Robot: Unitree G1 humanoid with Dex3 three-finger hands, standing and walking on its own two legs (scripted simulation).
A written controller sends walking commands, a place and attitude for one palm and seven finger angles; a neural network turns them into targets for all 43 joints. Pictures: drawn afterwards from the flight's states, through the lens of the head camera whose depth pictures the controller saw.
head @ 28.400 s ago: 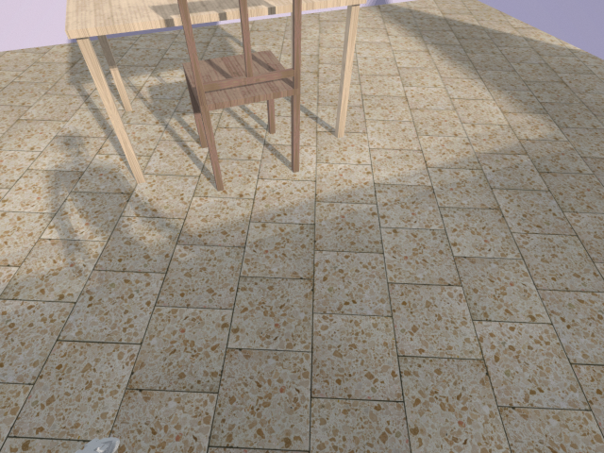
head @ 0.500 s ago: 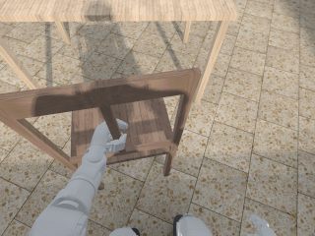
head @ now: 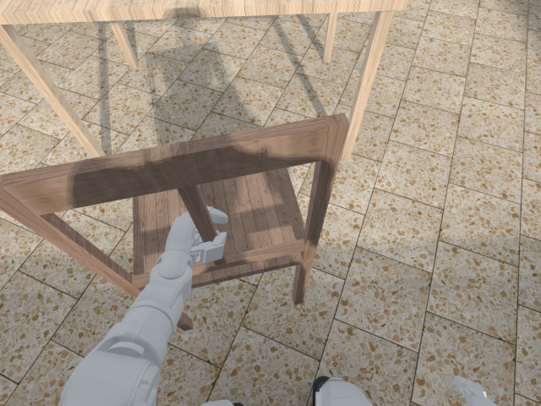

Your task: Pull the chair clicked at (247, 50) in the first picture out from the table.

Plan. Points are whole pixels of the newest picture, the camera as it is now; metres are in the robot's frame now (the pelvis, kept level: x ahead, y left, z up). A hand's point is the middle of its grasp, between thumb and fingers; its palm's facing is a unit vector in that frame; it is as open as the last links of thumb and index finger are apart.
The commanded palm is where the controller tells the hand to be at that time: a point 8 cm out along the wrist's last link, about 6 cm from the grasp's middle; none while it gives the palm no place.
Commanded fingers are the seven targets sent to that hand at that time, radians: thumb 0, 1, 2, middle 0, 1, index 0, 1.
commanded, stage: step backward, pulling the chair out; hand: left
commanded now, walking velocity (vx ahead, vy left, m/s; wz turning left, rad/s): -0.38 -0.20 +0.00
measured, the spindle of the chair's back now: (207, 230) +0.40 +0.10 -0.06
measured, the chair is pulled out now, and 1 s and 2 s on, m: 0.49 0.72 0.72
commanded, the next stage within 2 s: stop walking, hand still on the chair in 0.18 s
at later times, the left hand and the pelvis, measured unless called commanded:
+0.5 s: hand (220, 328) +0.23 +0.08 -0.06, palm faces -0.02 -0.98 -0.19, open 5.7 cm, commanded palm +0.22 +0.13 -0.05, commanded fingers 0.00 0.90 0.90 -0.50 -1.45 -0.50 -1.45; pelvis -0.10 -0.03 +0.00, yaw +0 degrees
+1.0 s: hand (219, 399) +0.14 +0.07 -0.06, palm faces -0.08 -0.98 -0.17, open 5.6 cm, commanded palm +0.13 +0.13 -0.05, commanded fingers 0.00 0.90 0.90 -0.50 -1.45 -0.50 -1.45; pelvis -0.11 -0.02 +0.01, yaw -1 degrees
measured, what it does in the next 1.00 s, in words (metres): walks backwards: right foot, then left foot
